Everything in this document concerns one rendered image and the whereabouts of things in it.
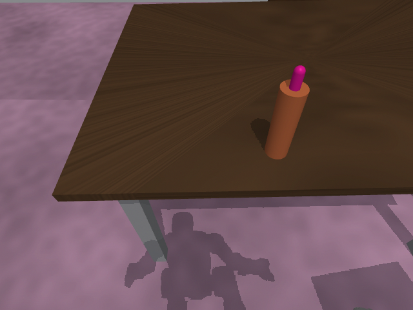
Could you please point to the bottle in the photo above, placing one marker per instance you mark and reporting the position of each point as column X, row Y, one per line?
column 291, row 99

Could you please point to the table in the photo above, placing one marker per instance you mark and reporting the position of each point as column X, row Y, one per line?
column 184, row 107

